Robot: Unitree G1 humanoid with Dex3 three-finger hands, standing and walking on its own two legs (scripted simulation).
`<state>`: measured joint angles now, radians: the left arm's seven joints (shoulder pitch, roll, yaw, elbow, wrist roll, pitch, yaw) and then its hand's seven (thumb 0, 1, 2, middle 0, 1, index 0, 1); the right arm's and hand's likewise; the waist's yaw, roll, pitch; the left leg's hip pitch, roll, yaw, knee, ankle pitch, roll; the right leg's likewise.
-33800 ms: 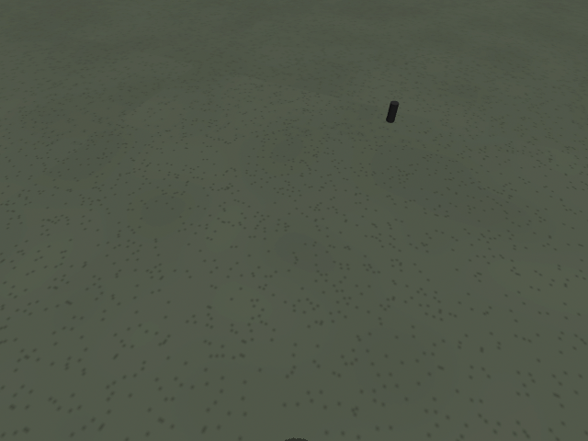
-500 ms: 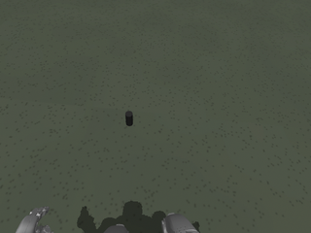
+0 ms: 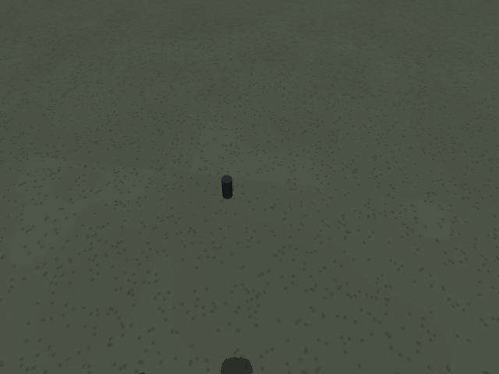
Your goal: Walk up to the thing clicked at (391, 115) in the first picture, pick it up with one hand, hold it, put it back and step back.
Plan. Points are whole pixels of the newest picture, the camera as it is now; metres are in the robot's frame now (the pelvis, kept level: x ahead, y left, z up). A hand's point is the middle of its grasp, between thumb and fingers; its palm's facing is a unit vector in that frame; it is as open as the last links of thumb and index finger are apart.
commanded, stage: step back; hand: left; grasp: from the side
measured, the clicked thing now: (227, 187) +1.04 +0.16 -0.69
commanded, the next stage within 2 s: stand in 0.84 s
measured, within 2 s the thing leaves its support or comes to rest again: neither
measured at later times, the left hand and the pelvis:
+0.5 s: hand out of the picture +0.05 +0.28 -0.14, palm faces +0.05 -0.93 -0.37, open 7.4 cm; pelvis +0.01 +0.01 +0.01, yaw +2 degrees
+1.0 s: hand out of the picture +0.14 +0.27 -0.13, palm faces -0.01 -0.94 -0.34, open 7.4 cm; pelvis +0.03 +0.02 +0.02, yaw +0 degrees
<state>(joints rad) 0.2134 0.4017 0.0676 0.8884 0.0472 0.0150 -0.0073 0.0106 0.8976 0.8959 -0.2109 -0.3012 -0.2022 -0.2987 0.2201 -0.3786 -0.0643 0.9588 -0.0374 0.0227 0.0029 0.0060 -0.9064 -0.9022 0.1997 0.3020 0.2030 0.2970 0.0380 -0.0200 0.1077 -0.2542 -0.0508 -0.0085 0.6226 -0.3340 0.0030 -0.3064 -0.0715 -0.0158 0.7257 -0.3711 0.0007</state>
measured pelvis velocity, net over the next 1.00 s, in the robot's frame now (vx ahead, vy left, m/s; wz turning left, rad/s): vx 0.03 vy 0.02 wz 0.00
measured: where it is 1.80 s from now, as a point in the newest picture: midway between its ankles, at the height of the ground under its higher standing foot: outside the picture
